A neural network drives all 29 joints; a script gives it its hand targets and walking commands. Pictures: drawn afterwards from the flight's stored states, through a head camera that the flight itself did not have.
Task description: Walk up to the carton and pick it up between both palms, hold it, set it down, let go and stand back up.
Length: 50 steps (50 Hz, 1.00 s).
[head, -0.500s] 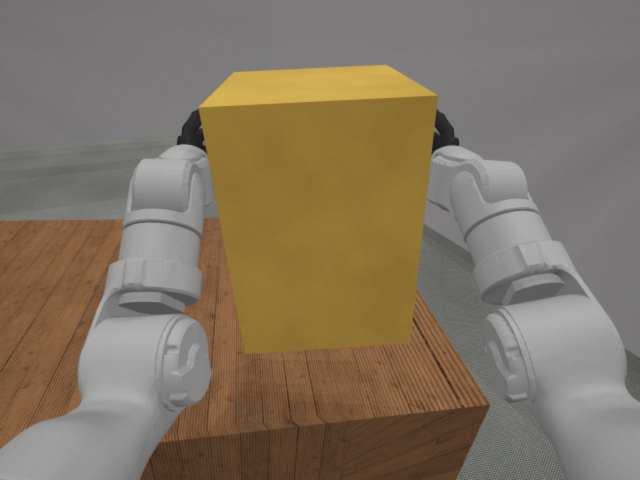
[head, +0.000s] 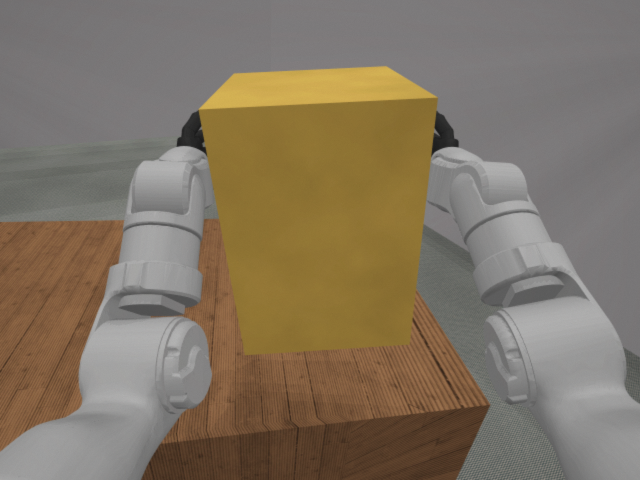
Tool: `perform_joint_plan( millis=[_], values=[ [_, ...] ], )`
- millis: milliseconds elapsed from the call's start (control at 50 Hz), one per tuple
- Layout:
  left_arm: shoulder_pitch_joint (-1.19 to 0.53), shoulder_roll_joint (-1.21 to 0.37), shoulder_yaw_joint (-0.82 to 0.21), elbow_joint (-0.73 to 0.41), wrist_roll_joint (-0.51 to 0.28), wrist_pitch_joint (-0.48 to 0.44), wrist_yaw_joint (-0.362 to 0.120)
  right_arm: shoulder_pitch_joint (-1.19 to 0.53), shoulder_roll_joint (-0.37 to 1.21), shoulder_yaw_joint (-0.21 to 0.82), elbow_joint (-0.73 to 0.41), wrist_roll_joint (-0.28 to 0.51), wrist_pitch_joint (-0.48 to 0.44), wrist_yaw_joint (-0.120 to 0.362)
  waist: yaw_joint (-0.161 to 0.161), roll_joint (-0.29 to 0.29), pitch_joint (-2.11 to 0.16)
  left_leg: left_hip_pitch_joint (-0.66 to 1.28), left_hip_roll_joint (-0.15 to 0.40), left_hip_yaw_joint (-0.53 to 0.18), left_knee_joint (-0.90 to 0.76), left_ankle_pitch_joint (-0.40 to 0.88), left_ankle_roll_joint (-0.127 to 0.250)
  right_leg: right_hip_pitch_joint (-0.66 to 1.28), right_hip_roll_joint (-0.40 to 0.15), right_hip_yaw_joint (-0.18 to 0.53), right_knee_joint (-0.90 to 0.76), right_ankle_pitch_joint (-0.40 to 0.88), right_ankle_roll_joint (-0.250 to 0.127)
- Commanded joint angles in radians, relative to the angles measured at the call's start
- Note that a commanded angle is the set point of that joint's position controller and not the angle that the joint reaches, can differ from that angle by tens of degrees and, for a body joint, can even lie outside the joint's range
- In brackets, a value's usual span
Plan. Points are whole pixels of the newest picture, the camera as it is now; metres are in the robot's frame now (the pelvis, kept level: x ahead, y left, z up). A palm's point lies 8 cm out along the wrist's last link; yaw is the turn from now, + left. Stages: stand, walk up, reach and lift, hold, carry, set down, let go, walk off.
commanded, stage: hold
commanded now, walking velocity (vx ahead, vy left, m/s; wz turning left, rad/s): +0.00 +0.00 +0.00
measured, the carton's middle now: (318, 204) +0.37 +0.00 +0.27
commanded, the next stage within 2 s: set down in 2.00 s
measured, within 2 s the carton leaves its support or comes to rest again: neither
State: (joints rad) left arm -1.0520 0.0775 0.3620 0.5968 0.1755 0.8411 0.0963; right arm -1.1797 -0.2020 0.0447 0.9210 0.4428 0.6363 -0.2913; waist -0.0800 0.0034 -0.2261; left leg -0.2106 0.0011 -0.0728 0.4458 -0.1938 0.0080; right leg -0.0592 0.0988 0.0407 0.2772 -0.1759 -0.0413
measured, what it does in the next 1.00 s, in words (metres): stands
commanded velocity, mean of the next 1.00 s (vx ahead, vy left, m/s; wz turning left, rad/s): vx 0.00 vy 0.00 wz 0.00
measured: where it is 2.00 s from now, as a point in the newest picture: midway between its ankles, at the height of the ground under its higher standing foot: outside the picture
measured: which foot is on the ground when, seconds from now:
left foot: down 0.00-1.00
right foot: down 0.00-1.00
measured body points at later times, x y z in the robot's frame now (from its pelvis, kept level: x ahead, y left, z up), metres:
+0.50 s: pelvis +0.00 +0.00 +0.00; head -0.10 +0.02 +0.44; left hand +0.39 +0.15 +0.31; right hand +0.38 -0.14 +0.33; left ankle +0.03 +0.11 -0.75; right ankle -0.02 -0.10 -0.75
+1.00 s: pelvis +0.00 +0.00 +0.00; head -0.11 +0.02 +0.44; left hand +0.39 +0.15 +0.31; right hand +0.38 -0.14 +0.33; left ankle +0.03 +0.11 -0.75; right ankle -0.02 -0.10 -0.75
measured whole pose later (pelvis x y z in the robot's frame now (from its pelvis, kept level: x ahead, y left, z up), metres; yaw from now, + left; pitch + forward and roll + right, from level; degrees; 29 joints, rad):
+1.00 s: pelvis +0.00 +0.00 +0.00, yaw +0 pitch -2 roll -2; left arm -1.07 0.08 0.36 0.62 0.18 0.84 0.10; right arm -1.19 -0.20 0.03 0.94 0.44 0.64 -0.29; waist -0.08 0.00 -0.23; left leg -0.22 0.00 -0.08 0.45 -0.19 0.01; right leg -0.07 0.10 0.04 0.28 -0.17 -0.04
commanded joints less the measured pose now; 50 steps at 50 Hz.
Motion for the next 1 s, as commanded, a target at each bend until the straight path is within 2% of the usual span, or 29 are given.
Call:
perform_joint_plan(
  millis=[0, 980],
  values=[
    [-0.838, -0.64, -0.32, -0.137, -0.176, -0.073, -0.141, -0.858, 0.692, 0.12, -0.342, 0.175, -0.019, 0.129, -0.009, 0.06, -0.29, 0.222, -0.008, -0.006, -0.038, 0.224, -0.048, -0.067, -0.019, 0.013, -0.048, 0.22, 0.084],
    [-0.845, -0.634, -0.304, -0.113, -0.171, -0.076, -0.14, -0.86, 0.681, 0.107, -0.312, 0.17, -0.018, 0.133, -0.008, 0.06, -0.281, 0.213, -0.008, -0.007, -0.042, 0.212, -0.048, -0.071, -0.019, 0.014, -0.051, 0.202, 0.081]
  ],
)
